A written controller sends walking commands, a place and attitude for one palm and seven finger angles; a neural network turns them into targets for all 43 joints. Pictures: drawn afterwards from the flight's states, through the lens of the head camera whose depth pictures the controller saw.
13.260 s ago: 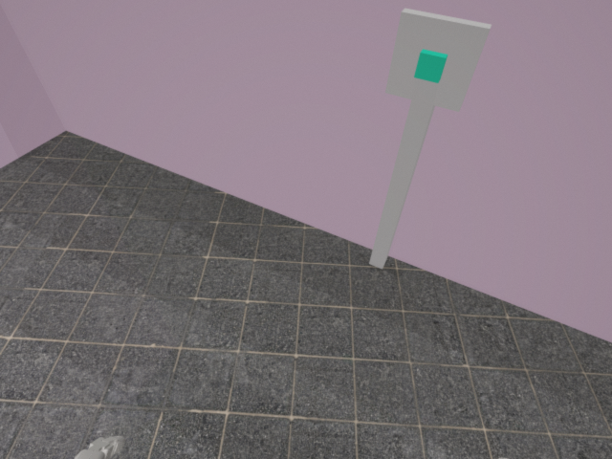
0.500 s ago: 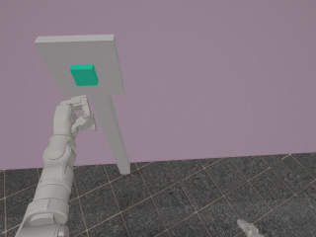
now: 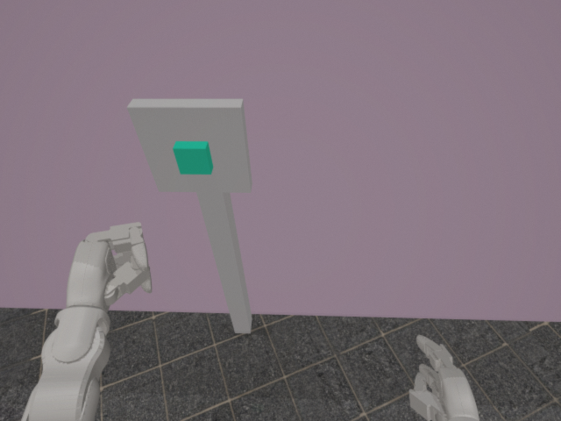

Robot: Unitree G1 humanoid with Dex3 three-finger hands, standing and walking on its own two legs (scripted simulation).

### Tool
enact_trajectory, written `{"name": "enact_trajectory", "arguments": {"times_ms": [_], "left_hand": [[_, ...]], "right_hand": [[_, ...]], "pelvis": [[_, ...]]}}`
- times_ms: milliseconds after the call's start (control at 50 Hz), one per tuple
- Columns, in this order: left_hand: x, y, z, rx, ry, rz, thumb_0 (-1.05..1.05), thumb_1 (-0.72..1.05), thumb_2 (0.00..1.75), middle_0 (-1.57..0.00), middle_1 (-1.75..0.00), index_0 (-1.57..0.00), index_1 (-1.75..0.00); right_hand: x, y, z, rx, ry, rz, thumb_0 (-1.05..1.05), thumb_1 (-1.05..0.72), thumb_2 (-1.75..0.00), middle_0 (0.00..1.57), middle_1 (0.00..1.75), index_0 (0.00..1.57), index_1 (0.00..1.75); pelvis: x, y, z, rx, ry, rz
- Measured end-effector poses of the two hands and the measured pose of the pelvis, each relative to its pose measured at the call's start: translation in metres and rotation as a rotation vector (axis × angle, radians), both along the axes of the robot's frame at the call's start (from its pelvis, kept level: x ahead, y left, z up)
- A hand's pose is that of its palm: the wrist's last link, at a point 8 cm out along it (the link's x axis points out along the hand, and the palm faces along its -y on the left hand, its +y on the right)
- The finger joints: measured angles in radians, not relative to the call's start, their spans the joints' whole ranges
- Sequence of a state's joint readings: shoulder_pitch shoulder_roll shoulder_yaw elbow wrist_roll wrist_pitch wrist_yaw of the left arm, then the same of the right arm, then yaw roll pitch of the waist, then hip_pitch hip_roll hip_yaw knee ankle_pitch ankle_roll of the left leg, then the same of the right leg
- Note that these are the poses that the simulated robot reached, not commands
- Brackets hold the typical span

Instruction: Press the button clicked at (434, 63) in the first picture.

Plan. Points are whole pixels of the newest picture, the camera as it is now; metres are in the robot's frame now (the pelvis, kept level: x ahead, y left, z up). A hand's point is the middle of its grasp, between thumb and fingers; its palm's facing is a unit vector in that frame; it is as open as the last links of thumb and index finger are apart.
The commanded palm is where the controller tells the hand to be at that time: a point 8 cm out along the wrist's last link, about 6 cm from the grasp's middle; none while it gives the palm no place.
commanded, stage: draw the hand back to the body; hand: left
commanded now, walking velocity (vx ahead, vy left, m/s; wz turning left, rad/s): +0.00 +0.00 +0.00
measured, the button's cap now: (194, 157) +0.54 +0.22 +0.09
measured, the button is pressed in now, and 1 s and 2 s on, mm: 0 0 0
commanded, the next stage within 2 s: step back with the hand held close in 0.82 s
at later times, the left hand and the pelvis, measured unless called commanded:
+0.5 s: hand (73, 303) +0.20 +0.24 +0.15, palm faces +0.38 -0.84 -0.39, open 3.1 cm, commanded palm +0.14 +0.29 +0.18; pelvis +0.02 +0.01 +0.01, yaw +0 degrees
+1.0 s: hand (43, 319) +0.17 +0.25 +0.17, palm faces +0.43 -0.81 -0.39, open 3.1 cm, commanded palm +0.13 +0.29 +0.18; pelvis +0.00 +0.01 +0.01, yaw +0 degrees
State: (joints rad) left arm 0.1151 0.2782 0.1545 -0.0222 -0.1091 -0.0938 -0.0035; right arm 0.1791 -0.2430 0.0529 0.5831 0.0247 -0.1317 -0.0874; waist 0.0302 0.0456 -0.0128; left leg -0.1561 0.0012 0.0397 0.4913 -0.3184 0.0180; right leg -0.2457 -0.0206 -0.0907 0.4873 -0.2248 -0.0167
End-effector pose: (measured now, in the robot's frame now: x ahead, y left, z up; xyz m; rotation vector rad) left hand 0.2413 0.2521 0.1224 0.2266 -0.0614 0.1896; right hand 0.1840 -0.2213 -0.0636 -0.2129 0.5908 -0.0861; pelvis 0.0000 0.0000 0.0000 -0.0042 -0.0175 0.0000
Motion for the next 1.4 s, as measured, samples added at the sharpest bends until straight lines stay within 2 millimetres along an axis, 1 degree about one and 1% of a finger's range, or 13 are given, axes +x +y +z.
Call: {"name": "enact_trajectory", "arguments": {"times_ms": [120,260,480,580,640,820,960,1020,1080,1160,1220,1280,1400], "left_hand": [[-0.028,0.011,0.007,0.057,0.005,0.095,0.02,0.90,0.90,-1.30,-1.50,-1.30,-1.50],[-0.048,0.018,0.027,0.118,-0.035,0.148,0.02,0.90,0.90,-1.30,-1.50,-1.30,-1.50],[-0.079,0.029,0.045,0.199,-0.047,0.179,0.02,0.89,0.90,-1.30,-1.50,-1.30,-1.50],[-0.097,0.035,0.057,0.243,-0.075,0.204,0.02,0.89,0.90,-1.31,-1.50,-1.30,-1.50],[-0.105,0.037,0.061,0.253,-0.092,0.219,0.02,0.89,0.90,-1.31,-1.50,-1.30,-1.50],[-0.108,0.037,0.050,0.211,-0.082,0.231,0.01,0.89,0.90,-1.31,-1.50,-1.30,-1.50],[-0.113,0.034,0.059,0.230,-0.118,0.220,0.02,0.89,0.90,-1.31,-1.50,-1.30,-1.50],[-0.110,0.040,0.062,0.246,-0.135,0.227,0.01,0.89,0.90,-1.31,-1.50,-1.30,-1.50],[-0.104,0.045,0.056,0.255,-0.111,0.220,0.01,0.89,0.90,-1.31,-1.50,-1.30,-1.50],[-0.100,0.041,0.045,0.263,-0.056,0.158,0.01,0.89,0.90,-1.31,-1.50,-1.30,-1.50],[-0.104,0.038,0.045,0.285,-0.035,0.109,0.02,0.89,0.90,-1.31,-1.50,-1.30,-1.50],[-0.112,0.042,0.052,0.322,-0.051,0.088,0.02,0.89,0.90,-1.31,-1.50,-1.30,-1.50],[-0.131,0.055,0.063,0.373,-0.117,0.128,0.01,0.89,0.90,-1.31,-1.50,-1.30,-1.50]], "right_hand": [[0.008,0.009,0.000,-0.006,0.028,0.042,0.01,-0.91,-0.90,0.20,0.30,0.20,0.30],[0.007,0.017,-0.007,0.004,0.065,0.060,0.01,-0.91,-0.90,0.20,0.30,0.20,0.30],[0.004,0.017,-0.007,0.008,0.068,0.036,0.01,-0.91,-0.90,0.20,0.30,0.20,0.30],[0.006,0.017,-0.004,0.003,0.041,0.033,0.01,-0.91,-0.90,0.20,0.30,0.20,0.30],[0.007,0.019,-0.002,0.002,0.027,0.040,0.01,-0.91,-0.90,0.20,0.30,0.20,0.30],[0.000,0.025,0.000,0.000,0.017,0.054,0.01,-0.91,-0.90,0.20,0.30,0.20,0.30],[-0.010,0.023,-0.002,0.002,0.018,0.050,0.01,-0.91,-0.90,0.20,0.30,0.20,0.30],[-0.015,0.021,-0.003,0.000,0.046,0.037,0.01,-0.91,-0.90,0.20,0.30,0.21,0.30],[-0.023,0.016,-0.004,-0.016,0.085,0.017,0.01,-0.91,-0.90,0.20,0.30,0.21,0.30],[-0.036,0.007,-0.007,-0.042,0.134,-0.022,0.01,-0.91,-0.90,0.20,0.30,0.21,0.30],[-0.045,0.002,-0.009,-0.054,0.157,-0.057,0.01,-0.91,-0.90,0.20,0.30,0.21,0.30],[-0.052,0.000,-0.010,-0.061,0.167,-0.083,0.01,-0.91,-0.90,0.20,0.30,0.20,0.30],[-0.057,0.009,-0.009,-0.056,0.135,-0.082,0.01,-0.91,-0.90,0.20,0.30,0.20,0.30]], "pelvis": [[0.004,0.000,0.005,-0.004,-0.030,0.006],[0.011,0.003,0.007,-0.007,-0.048,0.009],[0.016,0.008,0.006,-0.013,-0.057,-0.001],[0.016,0.010,0.006,-0.016,-0.062,-0.002],[0.013,0.011,0.006,-0.015,-0.068,0.002],[0.003,0.010,0.005,-0.011,-0.077,0.002],[-0.001,0.009,0.005,-0.012,-0.088,0.001],[-0.005,0.009,0.006,-0.017,-0.058,0.007],[-0.011,0.009,0.006,-0.019,-0.021,0.006],[-0.018,0.014,0.005,-0.014,0.016,0.003],[-0.021,0.019,0.003,-0.011,0.032,0.002],[-0.025,0.023,0.001,-0.009,0.037,0.005],[-0.038,0.026,-0.003,0.004,0.027,0.001]]}}
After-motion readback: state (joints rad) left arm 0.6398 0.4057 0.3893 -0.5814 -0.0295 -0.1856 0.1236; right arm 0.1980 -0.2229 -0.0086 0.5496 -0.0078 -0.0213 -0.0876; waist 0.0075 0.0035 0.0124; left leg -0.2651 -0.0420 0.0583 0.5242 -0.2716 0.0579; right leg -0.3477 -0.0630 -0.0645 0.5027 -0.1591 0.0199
